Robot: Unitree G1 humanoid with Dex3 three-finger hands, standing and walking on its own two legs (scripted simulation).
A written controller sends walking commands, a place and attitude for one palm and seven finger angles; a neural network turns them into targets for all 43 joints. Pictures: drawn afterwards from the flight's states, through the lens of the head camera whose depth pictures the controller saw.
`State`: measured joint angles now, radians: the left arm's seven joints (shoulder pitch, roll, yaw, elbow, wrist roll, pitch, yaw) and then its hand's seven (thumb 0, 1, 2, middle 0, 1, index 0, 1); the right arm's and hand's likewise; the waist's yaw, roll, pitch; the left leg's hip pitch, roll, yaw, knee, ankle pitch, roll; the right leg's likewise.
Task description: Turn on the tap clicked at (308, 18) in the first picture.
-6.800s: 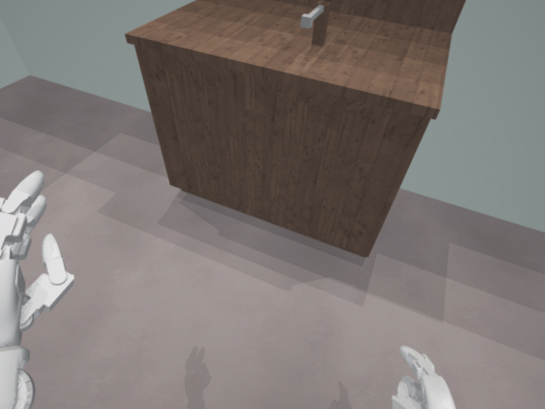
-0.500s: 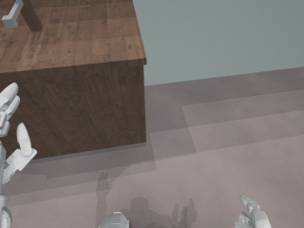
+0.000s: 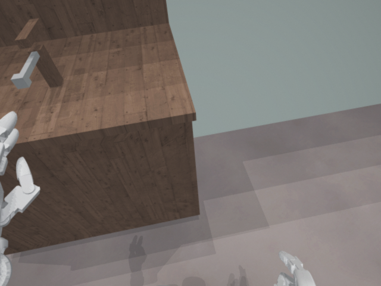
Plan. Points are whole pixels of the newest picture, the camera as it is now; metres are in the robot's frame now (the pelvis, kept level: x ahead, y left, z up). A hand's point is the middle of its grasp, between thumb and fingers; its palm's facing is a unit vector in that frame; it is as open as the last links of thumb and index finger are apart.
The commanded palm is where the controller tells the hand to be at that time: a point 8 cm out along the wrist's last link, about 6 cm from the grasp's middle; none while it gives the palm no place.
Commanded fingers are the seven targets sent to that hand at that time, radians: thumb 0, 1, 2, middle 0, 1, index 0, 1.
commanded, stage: take the last steps up to it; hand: left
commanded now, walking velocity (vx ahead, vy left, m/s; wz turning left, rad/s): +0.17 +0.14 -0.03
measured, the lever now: (21, 80) +0.52 +0.47 +0.17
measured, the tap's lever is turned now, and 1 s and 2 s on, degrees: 0 0 0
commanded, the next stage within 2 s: come to a stop and stand still in 0.16 s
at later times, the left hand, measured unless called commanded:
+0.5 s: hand (21, 147) +0.29 +0.32 +0.19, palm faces +0.40 -0.84 -0.37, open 7.4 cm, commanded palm +0.23 +0.34 +0.19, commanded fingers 0.00 0.90 0.90 -0.20 -0.30 -0.20 -0.30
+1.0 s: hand (58, 201) +0.22 +0.24 +0.13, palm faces +0.14 -0.92 -0.37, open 7.4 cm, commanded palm +0.19 +0.31 +0.19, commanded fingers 0.00 0.90 0.90 -0.20 -0.30 -0.20 -0.30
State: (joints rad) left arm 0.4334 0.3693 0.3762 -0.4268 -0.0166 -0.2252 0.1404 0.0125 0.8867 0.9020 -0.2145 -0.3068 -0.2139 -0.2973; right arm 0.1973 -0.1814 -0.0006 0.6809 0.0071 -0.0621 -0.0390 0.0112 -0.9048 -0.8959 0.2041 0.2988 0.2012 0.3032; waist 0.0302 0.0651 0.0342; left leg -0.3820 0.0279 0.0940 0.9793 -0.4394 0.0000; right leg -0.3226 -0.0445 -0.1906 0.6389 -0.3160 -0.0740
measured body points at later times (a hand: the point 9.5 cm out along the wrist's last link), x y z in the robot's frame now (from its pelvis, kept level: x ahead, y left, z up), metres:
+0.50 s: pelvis +0.06 +0.07 +0.01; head +0.09 +0.10 +0.46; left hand +0.26 +0.36 +0.21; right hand +0.22 -0.14 -0.07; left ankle +0.11 +0.18 -0.73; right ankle +0.04 -0.04 -0.68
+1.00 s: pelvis +0.00 +0.05 +0.01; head +0.00 +0.06 +0.46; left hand +0.21 +0.29 +0.15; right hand +0.13 -0.24 -0.05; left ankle +0.09 +0.16 -0.72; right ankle +0.04 -0.05 -0.73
